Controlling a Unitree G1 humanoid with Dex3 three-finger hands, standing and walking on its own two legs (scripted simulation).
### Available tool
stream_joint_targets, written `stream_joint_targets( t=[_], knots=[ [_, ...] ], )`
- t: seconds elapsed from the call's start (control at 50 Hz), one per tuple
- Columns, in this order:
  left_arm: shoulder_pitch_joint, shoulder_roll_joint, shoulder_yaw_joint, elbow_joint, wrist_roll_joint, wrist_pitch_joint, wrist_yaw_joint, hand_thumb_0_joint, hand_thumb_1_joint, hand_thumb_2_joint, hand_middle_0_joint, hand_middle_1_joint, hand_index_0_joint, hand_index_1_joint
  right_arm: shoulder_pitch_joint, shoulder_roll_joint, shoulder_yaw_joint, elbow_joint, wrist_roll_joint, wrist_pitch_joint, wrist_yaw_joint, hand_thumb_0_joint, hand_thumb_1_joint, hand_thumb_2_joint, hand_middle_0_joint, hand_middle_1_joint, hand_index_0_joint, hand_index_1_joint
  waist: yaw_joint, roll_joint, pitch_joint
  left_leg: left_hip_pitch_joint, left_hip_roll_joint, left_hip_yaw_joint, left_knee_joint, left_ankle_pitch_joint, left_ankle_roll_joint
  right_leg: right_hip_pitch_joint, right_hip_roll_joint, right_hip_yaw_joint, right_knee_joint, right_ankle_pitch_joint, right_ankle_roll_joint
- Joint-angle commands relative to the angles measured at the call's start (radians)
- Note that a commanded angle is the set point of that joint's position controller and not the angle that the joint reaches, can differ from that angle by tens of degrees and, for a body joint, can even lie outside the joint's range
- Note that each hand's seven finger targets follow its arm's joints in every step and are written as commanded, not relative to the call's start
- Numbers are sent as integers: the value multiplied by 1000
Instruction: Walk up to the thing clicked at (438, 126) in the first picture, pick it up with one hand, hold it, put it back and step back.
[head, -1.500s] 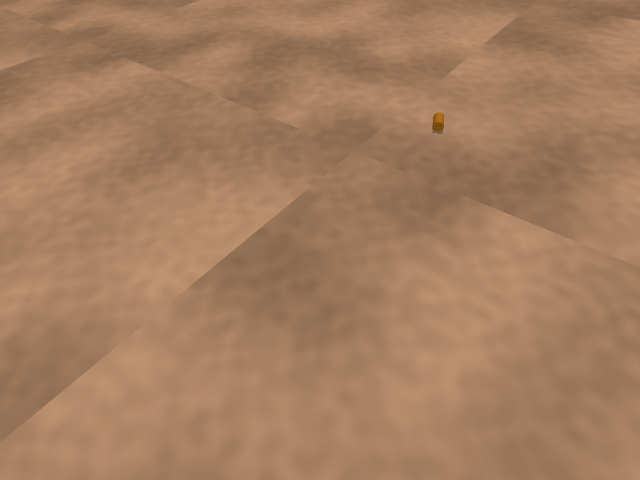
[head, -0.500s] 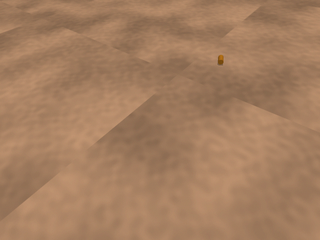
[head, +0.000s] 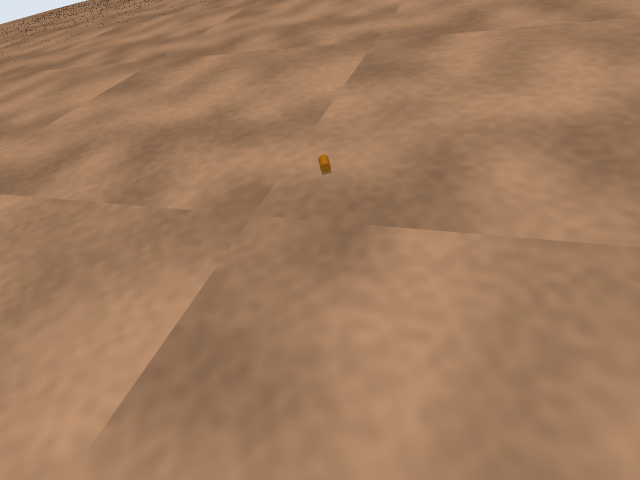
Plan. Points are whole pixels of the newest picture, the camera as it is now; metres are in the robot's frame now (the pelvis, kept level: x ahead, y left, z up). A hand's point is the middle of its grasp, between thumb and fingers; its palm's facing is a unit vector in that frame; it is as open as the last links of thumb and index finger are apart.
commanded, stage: walk up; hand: left
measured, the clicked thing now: (324, 163) +2.05 +0.21 -0.71
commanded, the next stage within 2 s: none
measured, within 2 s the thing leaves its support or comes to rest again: neither
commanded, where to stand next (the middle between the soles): +1.70 +0.52 m, yaw -78 degrees
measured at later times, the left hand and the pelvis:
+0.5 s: hand (181, 340) +0.45 +0.36 -0.13, palm faces -0.37 -0.78 -0.51, open 7.4 cm; pelvis +0.31 +0.07 +0.00, yaw -21 degrees
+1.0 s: hand (266, 191) +0.91 +0.24 -0.11, palm faces -0.51 -0.70 -0.50, open 7.3 cm; pelvis +0.63 +0.09 +0.00, yaw -36 degrees
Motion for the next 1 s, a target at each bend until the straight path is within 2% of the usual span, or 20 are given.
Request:
stream_joint_targets(
  t=[0.0,0.02,0.1,0.18,0.36,0.42,0.44,0.46,0.48,0.5,0.54,0.58,0.64,0.74,0.8,0.86,0.88,0.9,0.94,0.98],
  knots=[
    [331,351,83,9,-19,-42,67,0,900,900,-200,-300,-200,-300,-293,-96,14,-247,28,-57,20,0,-900,-900,200,300,200,300,220,-552,69,-918,-199,-267,668,-52,-2,589,-175,909,-642,-600,-227],
    [250,365,73,-20,-26,-45,79,0,900,900,-200,-300,-200,-300,-328,-133,10,-241,20,-70,20,0,-900,-900,200,300,200,300,186,-432,85,-955,-144,-373,685,-19,-15,578,-267,1080,-741,-652,-279],
    [57,262,36,-95,-36,-79,127,0,900,900,-200,-300,-200,-300,-210,-132,19,-176,30,-51,19,0,-900,-900,200,300,200,300,34,-218,64,-805,-34,-416,553,234,12,437,-137,602,-573,-173,-169],
    [-20,235,19,-128,-37,-120,124,0,900,900,-200,-300,-200,-300,-183,-139,3,-193,7,-3,42,0,-900,-900,200,300,200,300,-25,-216,180,-634,-63,-345,354,434,-20,98,-7,379,-696,-235,-127],
    [80,262,40,-149,-12,-126,146,0,900,900,-200,-300,-200,-300,-233,-89,-13,-284,-5,5,62,0,-900,-900,200,300,200,300,-20,-211,71,-463,-50,-362,44,536,-44,240,-25,291,-542,146,-150],
    [-13,237,29,-196,2,-106,156,0,900,900,-200,-300,-200,-300,156,-152,-68,-186,-5,6,40,0,-900,-900,200,300,200,300,-212,-134,-100,-27,-68,-384,-70,423,32,156,-30,275,-78,361,-99],
    [53,166,5,-186,13,-101,156,0,900,900,-200,-300,-200,-300,321,-212,-96,-145,-4,1,10,0,-900,-900,200,300,200,300,-275,39,-164,191,-62,-432,-105,301,29,-17,52,231,249,195,-53],
    [110,46,-39,-194,2,-98,159,0,900,900,-200,-300,-200,-300,346,-277,-114,-159,-7,-6,-13,0,-900,-900,200,300,200,300,-261,318,-156,281,150,-737,-176,53,-14,-254,172,215,532,-311,-36],
    [269,63,-45,-181,-36,-91,169,0,900,900,-200,-300,-200,-300,130,-320,-115,-212,25,-20,-29,0,-900,-900,200,300,200,300,-93,395,-130,236,218,-1034,-447,20,1,-363,248,208,622,-298,-81],
    [285,98,-42,-139,-26,-84,179,0,900,900,-200,-300,-200,-300,-9,-319,-118,-235,44,-15,-32,0,-900,-900,200,300,200,300,-36,337,-115,82,242,-1119,-532,-206,56,-327,144,268,679,-180,-111],
    [177,213,-4,-99,-41,-72,152,0,900,900,-200,-300,-200,-300,-103,-193,-78,-270,27,-16,-29,0,-900,-900,200,300,200,300,-31,116,46,-252,117,-700,-514,-105,-65,-166,69,260,526,-6,-71],
    [169,234,17,-87,-61,-50,138,0,900,900,-200,-300,-200,-300,-72,-122,-59,-253,12,-20,-28,0,-900,-900,200,300,200,300,-24,83,49,-235,26,-462,-421,104,-49,-135,55,202,375,81,-51],
    [136,176,3,-106,-50,-40,122,0,900,900,-200,-300,-200,-300,46,-89,-55,-240,12,-27,-27,0,-900,-900,200,300,200,300,-61,13,15,-63,22,-371,-381,362,18,-173,79,162,268,96,-20],
    [-41,156,-3,-174,-44,-22,116,0,900,900,-200,-300,-200,-300,57,-100,-58,-272,-2,-9,-18,0,-900,-900,200,300,200,300,-93,-17,178,-192,13,-284,-498,290,-8,-183,82,68,67,124,-20],
    [-53,137,-9,-185,-47,-25,121,0,900,900,-200,-300,-200,-300,53,-79,-56,-307,-19,0,-22,0,-900,-900,200,300,200,300,-82,-54,173,-201,-17,-186,-419,547,-58,-51,101,-40,-93,195,-26],
    [319,186,33,-97,-47,-26,151,0,900,900,-200,-300,-200,-300,-55,-107,-76,-378,-13,1,-42,0,-900,-900,200,300,200,300,124,-96,-24,-349,-77,-101,85,1214,-156,496,178,-123,-258,191,-66],
    [437,181,48,-64,-39,-17,177,0,900,900,-200,-300,-200,-300,-32,-94,-79,-362,-2,4,-36,0,-900,-900,200,300,200,300,216,-216,-139,-569,-133,-69,443,909,-171,786,121,-24,-298,316,-146],
    [459,201,66,-75,-34,-10,203,0,900,900,-200,-300,-200,-300,64,-29,-47,-348,-7,12,-41,0,-900,-900,200,300,200,300,201,-355,-151,-854,-197,-204,676,-13,-158,944,-97,330,-265,207,-274],
    [221,308,75,-188,-41,-21,235,0,900,900,-200,-300,-200,-300,122,-161,-82,-368,3,39,-52,0,-900,-900,200,300,200,300,95,-226,-138,-942,-127,-509,1059,-103,-165,687,-427,947,-481,-286,-467],
    [72,280,46,-215,-45,-45,256,0,900,900,-200,-300,-200,-300,1,-173,-71,-369,-1,42,-45,0,-900,-900,200,300,200,300,27,-42,21,-875,-33,-548,946,59,-118,386,-352,748,-573,-275,-405]
  ],
)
